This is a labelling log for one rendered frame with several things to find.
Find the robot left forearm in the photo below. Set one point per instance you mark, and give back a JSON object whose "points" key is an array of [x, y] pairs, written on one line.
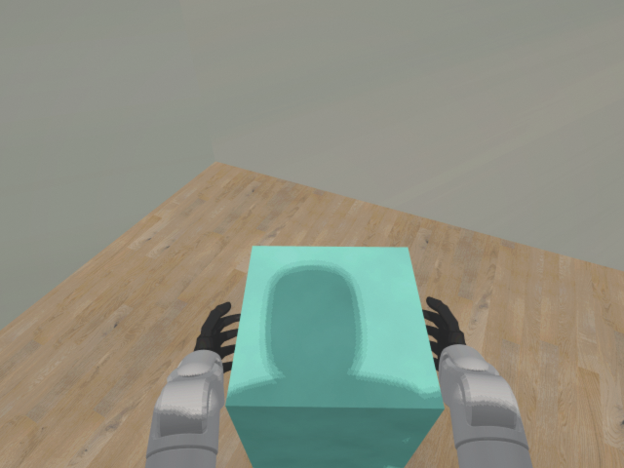
{"points": [[185, 422]]}

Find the robot right forearm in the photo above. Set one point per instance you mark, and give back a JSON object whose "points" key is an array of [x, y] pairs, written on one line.
{"points": [[487, 427]]}

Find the carton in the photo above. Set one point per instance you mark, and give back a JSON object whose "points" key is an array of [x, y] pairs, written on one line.
{"points": [[332, 366]]}

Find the robot left hand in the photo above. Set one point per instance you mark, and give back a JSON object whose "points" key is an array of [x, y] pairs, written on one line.
{"points": [[211, 336]]}

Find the robot right hand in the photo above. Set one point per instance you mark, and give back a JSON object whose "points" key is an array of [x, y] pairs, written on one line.
{"points": [[448, 332]]}

